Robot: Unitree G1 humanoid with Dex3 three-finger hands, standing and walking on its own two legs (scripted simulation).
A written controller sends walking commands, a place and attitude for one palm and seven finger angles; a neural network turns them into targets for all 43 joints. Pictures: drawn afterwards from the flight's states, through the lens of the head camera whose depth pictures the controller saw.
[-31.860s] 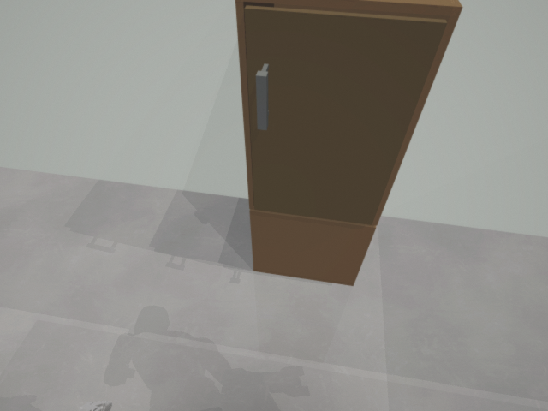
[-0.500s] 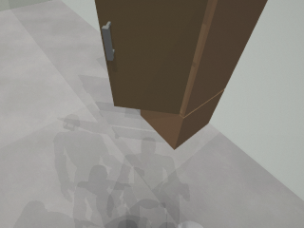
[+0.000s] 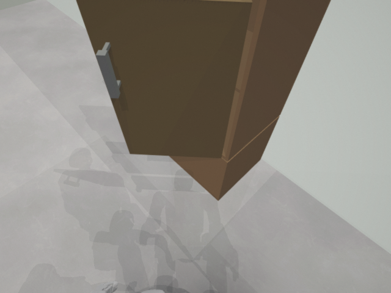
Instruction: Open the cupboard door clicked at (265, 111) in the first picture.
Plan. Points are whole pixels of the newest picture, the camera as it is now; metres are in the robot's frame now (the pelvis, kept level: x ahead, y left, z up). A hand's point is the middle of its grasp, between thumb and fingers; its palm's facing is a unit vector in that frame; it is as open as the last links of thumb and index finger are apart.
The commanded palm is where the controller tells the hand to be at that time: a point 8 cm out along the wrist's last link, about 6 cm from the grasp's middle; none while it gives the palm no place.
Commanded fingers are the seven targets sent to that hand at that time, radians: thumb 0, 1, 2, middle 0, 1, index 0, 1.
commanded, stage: come to a stop and stand still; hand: left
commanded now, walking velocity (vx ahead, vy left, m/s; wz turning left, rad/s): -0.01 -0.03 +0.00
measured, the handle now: (111, 71) +0.61 +0.25 +0.09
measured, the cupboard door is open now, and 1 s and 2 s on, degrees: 43 43 43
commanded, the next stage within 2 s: look again from close up in 1.48 s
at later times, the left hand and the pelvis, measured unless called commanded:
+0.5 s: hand out of the picture +0.00 +0.20 -0.17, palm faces -0.01 -0.98 -0.22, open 7.4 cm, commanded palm none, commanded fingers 0.00 0.90 0.90 -0.20 -0.30 -0.20 -0.30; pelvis -0.02 +0.01 +0.00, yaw -3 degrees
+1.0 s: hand out of the picture -0.02 +0.12 -0.17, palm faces +0.03 -0.99 -0.16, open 7.3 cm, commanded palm none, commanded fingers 0.00 0.90 0.90 -0.20 -0.30 -0.20 -0.30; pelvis +0.00 -0.03 +0.00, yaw +0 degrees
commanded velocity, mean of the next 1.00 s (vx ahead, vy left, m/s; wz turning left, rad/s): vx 0.01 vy -0.04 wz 0.00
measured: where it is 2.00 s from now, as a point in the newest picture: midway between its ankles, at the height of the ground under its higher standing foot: outside the picture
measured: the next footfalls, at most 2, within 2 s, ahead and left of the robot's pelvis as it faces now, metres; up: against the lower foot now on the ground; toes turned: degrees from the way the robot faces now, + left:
left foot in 0.06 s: +0.09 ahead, +0.14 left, +0.00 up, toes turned +2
right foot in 0.48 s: -0.04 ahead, -0.12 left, +0.00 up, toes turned -5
